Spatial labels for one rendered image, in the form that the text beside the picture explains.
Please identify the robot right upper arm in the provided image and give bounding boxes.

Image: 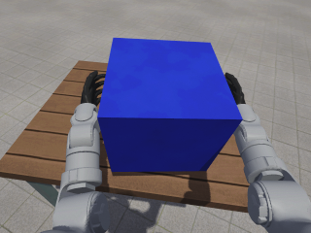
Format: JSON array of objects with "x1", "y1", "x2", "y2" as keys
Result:
[{"x1": 247, "y1": 181, "x2": 311, "y2": 233}]

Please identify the robot right forearm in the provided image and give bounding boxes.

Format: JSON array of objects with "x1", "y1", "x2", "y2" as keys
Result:
[{"x1": 233, "y1": 104, "x2": 311, "y2": 207}]

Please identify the table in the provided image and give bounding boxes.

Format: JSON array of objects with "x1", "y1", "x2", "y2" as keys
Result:
[{"x1": 0, "y1": 60, "x2": 250, "y2": 213}]

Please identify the robot left forearm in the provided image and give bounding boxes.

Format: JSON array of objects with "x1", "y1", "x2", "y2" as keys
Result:
[{"x1": 52, "y1": 103, "x2": 102, "y2": 229}]

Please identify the robot right hand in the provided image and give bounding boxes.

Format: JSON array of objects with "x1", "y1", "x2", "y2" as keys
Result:
[{"x1": 225, "y1": 72, "x2": 246, "y2": 105}]

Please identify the robot left hand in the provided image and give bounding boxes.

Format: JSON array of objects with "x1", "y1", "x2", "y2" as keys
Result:
[{"x1": 80, "y1": 70, "x2": 106, "y2": 107}]

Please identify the robot left upper arm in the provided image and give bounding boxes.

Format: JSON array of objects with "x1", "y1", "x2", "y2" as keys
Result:
[{"x1": 40, "y1": 191, "x2": 111, "y2": 233}]

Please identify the carton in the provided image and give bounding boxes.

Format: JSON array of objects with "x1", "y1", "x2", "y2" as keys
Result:
[{"x1": 97, "y1": 37, "x2": 243, "y2": 172}]

